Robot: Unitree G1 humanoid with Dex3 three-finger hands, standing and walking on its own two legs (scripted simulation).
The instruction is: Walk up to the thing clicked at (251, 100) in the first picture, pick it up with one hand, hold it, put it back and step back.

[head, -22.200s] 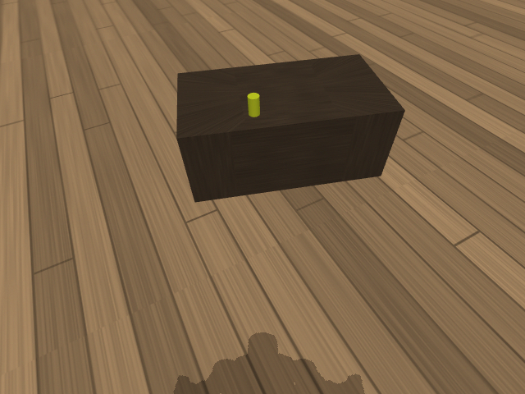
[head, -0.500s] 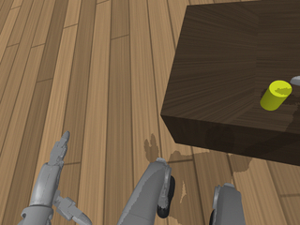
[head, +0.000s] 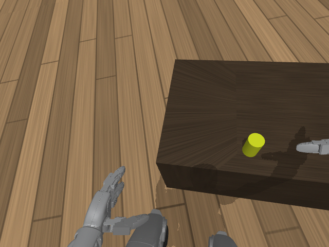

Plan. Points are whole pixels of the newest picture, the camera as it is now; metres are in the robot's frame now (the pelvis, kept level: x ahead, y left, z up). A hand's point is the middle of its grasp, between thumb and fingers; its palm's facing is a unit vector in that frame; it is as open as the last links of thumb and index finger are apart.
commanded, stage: home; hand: right
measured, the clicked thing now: (252, 145) +0.48 -0.19 -0.23
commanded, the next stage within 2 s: none
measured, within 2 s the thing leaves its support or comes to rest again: neither
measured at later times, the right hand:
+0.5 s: hand (282, 218) +0.23 -0.19 -0.03, palm faces +0.12 +0.96 -0.24, open 17.1 cm
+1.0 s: hand out of the picture +0.16 -0.16 -0.03, palm faces +0.15 +0.95 -0.27, open 17.6 cm
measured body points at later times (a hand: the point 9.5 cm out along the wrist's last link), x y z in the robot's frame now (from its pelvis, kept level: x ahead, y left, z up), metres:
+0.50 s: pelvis +0.03 +0.01 +0.04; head +0.06 +0.01 +0.49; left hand +0.20 +0.23 -0.01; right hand +0.22 -0.24 -0.01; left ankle +0.07 +0.15 -0.66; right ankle -0.02 -0.11 -0.66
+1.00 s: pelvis +0.00 +0.02 +0.03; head +0.02 +0.02 +0.48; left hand +0.17 +0.25 -0.04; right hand +0.15 -0.21 -0.01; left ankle +0.07 +0.15 -0.66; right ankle -0.02 -0.11 -0.66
